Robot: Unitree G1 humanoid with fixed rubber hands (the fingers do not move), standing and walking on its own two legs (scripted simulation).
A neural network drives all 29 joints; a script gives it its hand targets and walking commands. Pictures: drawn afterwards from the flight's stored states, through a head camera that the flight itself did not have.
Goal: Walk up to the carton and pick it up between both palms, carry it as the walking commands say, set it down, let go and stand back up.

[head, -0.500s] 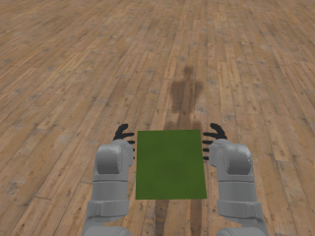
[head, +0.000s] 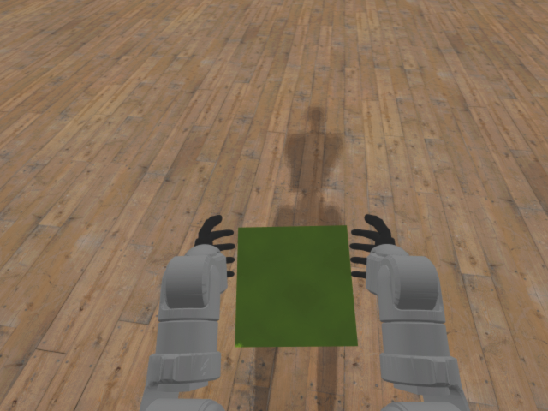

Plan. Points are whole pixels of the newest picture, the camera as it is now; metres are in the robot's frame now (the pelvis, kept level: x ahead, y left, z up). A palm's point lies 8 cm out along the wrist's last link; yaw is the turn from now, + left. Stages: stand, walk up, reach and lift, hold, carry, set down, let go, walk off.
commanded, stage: carry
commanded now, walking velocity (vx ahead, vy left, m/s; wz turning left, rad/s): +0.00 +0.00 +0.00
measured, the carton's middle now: (292, 289) +0.32 +0.00 -0.04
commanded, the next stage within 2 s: hold in 0.90 s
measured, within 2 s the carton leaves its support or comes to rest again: neither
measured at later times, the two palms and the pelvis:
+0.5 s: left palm (217, 262) +0.30 +0.11 +0.07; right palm (396, 263) +0.30 -0.15 +0.08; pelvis +0.02 -0.02 +0.00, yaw +0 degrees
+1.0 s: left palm (225, 277) +0.31 +0.10 +0.03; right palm (396, 279) +0.30 -0.16 +0.03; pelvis +0.01 -0.03 +0.00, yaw -6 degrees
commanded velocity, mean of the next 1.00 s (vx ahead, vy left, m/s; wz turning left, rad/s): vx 0.00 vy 0.00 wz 0.00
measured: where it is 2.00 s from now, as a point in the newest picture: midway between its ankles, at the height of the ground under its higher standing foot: outside the picture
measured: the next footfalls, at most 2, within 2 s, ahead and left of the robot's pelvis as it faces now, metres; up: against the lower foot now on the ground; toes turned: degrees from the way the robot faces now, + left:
none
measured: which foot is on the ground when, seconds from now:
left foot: down 0.00-1.00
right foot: down 0.00-1.00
